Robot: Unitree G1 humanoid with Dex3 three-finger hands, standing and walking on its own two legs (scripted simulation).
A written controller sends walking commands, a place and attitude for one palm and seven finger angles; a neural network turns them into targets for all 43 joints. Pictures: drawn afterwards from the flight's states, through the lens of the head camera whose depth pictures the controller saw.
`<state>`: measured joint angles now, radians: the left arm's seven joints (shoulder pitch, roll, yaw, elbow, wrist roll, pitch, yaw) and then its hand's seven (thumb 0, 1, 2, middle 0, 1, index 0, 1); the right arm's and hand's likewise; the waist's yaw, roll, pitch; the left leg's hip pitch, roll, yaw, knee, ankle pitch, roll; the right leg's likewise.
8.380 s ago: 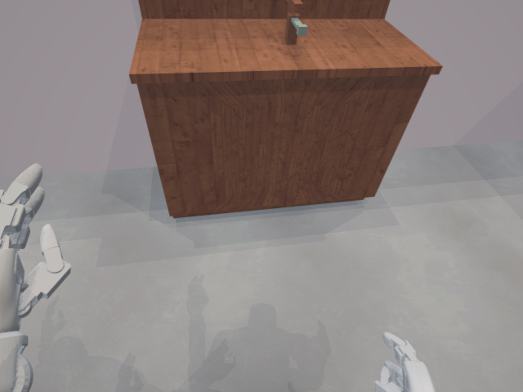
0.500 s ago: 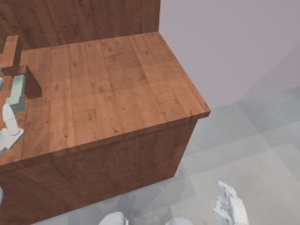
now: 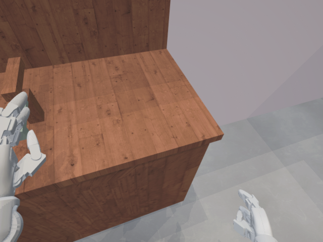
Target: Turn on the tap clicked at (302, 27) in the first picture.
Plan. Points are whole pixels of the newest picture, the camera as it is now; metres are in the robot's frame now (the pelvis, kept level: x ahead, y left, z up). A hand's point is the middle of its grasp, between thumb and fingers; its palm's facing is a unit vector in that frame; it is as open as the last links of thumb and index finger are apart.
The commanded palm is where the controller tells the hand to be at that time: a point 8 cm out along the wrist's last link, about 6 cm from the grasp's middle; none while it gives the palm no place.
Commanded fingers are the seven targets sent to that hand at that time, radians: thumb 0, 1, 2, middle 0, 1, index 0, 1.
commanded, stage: come to a stop and stand still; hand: left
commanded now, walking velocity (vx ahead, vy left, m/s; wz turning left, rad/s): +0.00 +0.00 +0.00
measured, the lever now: (18, 132) +0.31 +0.34 +0.11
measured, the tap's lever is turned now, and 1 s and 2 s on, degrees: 0 0 0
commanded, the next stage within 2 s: look again from close up in 1.26 s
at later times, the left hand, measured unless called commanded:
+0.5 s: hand out of the picture +0.14 +0.30 +0.16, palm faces +0.45 -0.85 -0.28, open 7.4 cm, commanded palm +0.07 +0.32 +0.18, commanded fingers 0.00 0.90 0.90 -0.20 -0.30 -0.20 -0.30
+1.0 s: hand out of the picture +0.10 +0.32 +0.19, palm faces +0.36 -0.88 -0.32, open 7.4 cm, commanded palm +0.04 +0.36 +0.18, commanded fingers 0.00 0.90 0.90 -0.20 -0.30 -0.20 -0.30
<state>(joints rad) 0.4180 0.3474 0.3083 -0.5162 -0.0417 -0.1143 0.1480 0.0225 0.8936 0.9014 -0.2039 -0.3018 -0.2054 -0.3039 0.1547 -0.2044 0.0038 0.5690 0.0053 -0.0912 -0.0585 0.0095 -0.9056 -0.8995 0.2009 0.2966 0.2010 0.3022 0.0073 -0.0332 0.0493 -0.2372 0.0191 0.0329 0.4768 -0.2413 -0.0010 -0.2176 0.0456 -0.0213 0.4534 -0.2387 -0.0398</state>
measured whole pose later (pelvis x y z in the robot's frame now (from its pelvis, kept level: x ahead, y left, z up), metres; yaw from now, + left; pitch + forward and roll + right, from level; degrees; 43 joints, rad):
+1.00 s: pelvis -0.13 +0.09 +0.00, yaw -2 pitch -3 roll -2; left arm 0.37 0.37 0.37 -0.58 -0.02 -0.20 0.12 0.03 0.89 0.90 -0.20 -0.30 -0.20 -0.30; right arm 0.24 -0.14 0.03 0.59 -0.01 -0.19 0.01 0.01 -0.90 -0.90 0.20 0.30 0.20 0.30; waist 0.02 -0.06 0.09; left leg -0.25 -0.06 0.03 0.41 -0.11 0.09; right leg -0.23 0.04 0.00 0.61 -0.37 -0.02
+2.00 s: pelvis -0.09 +0.05 +0.00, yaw -3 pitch +1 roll -1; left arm 0.46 0.38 0.35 -0.48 -0.07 -0.16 0.12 0.02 0.89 0.90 -0.21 -0.30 -0.21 -0.30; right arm 0.16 -0.22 0.01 0.54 0.02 -0.03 -0.04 0.01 -0.90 -0.90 0.20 0.30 0.20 0.30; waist 0.01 0.01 0.02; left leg -0.28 -0.03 0.03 0.46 -0.19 0.05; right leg -0.11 0.09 0.00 0.37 -0.28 -0.05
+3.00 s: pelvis -0.25 +0.22 -0.01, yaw -5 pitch -5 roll -1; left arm 0.32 0.36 0.38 -0.50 -0.04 -0.12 0.11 0.02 0.89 0.90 -0.20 -0.30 -0.21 -0.30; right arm 0.19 -0.13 0.02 0.57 0.01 -0.12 0.02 0.01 -0.91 -0.90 0.20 0.30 0.20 0.30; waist 0.02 -0.07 0.11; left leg -0.30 -0.05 -0.01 0.53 -0.14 0.05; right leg -0.37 0.04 0.02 0.86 -0.42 -0.01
